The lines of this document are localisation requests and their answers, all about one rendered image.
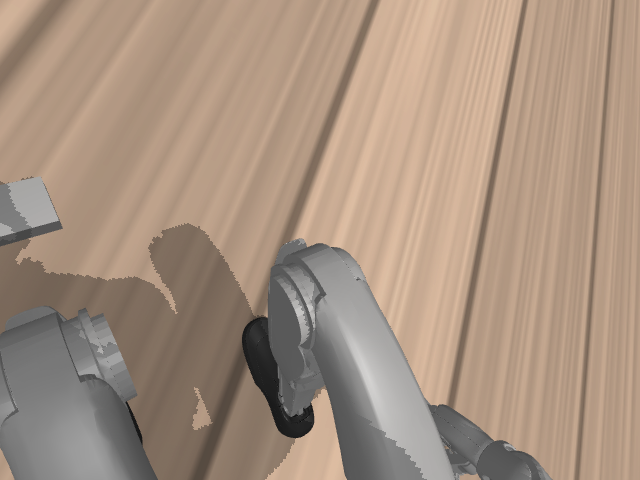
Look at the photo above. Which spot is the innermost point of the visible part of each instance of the carton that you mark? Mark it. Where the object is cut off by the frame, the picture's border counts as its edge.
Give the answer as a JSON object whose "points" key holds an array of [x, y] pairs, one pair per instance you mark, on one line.
{"points": [[26, 211]]}

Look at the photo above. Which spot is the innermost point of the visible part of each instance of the left robot foot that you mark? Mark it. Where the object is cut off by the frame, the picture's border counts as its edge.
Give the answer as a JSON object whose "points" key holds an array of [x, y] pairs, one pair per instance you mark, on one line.
{"points": [[135, 423]]}

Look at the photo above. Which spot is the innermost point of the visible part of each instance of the right robot foot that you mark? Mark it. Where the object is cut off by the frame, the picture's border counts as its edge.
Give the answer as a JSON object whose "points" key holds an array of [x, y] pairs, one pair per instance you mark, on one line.
{"points": [[263, 368]]}

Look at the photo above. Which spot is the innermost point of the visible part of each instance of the right robot arm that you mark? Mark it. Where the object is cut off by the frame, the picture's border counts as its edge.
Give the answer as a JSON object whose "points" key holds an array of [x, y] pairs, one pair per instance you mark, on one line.
{"points": [[501, 461]]}

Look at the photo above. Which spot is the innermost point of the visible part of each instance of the right robot hand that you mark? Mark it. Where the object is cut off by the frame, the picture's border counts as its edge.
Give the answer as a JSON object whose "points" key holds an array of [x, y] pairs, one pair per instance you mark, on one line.
{"points": [[465, 440]]}

